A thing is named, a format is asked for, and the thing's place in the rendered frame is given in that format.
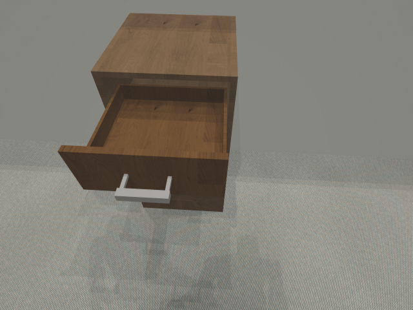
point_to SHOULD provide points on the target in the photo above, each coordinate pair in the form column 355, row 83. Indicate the drawer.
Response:
column 151, row 132

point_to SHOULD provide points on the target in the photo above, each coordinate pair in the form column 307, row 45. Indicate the cabinet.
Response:
column 175, row 50

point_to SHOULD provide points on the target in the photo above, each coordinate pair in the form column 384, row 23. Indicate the handle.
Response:
column 143, row 195

